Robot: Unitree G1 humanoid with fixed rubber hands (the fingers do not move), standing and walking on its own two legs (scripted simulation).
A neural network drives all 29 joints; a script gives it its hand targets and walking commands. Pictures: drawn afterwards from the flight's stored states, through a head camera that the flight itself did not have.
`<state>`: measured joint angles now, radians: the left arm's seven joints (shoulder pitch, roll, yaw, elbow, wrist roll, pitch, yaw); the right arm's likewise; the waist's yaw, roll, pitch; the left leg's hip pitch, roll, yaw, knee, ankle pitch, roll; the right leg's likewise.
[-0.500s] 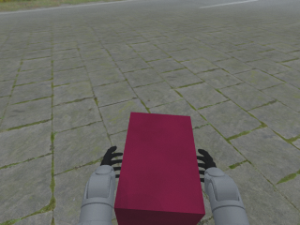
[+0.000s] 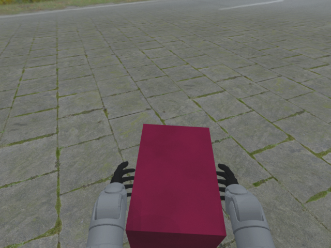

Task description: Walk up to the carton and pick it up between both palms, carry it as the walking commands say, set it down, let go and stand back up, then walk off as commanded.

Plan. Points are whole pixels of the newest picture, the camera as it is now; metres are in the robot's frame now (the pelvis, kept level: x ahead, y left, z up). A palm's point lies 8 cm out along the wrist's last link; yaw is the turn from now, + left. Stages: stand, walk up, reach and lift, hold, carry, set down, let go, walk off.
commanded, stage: hold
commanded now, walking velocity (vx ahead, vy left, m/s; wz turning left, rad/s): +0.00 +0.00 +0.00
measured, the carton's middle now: (172, 189) +0.33 +0.01 -0.03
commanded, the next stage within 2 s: carry in 0.26 s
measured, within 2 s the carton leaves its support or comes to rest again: neither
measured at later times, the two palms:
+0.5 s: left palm (117, 192) +0.26 +0.14 +0.05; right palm (237, 196) +0.26 -0.15 +0.05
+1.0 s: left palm out of the picture +0.09 +0.13 +0.07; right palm out of the picture +0.06 -0.15 +0.06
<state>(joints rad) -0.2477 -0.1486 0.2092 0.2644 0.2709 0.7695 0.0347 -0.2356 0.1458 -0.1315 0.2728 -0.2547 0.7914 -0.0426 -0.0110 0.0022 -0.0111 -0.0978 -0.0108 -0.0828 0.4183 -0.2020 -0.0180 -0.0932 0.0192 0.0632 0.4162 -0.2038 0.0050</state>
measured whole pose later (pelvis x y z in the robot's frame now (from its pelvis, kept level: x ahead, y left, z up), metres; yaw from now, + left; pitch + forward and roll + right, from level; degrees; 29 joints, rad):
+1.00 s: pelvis -0.19 +0.00 -0.02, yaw -4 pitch +2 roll +1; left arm -0.23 -0.15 0.14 -0.22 0.10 1.22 0.13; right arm -0.18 0.14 -0.08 -0.26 -0.11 1.26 -0.13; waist 0.01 0.01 -0.08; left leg -0.67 0.01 -0.01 0.88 -0.35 -0.02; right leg -0.42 -0.01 -0.07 0.63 -0.25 -0.06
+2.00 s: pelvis -0.57 +0.05 -0.01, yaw -4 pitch +2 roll +0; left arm -0.19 -0.14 0.16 -0.24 0.13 1.23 0.10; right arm -0.18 0.14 -0.05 -0.21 -0.08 1.26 -0.15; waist -0.01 -0.02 -0.12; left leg -0.37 0.01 0.07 0.55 -0.22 0.03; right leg -0.46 -0.05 -0.05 0.69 -0.32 0.02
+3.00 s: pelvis -0.83 +0.11 -0.01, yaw -4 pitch +3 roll +4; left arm -0.22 -0.14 0.15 -0.30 0.10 1.20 0.12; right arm -0.20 0.14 -0.07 -0.32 -0.09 1.25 -0.14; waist -0.02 0.00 0.00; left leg -0.63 -0.05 -0.06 1.17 -0.40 -0.05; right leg -0.46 -0.14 -0.08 0.59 -0.19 0.00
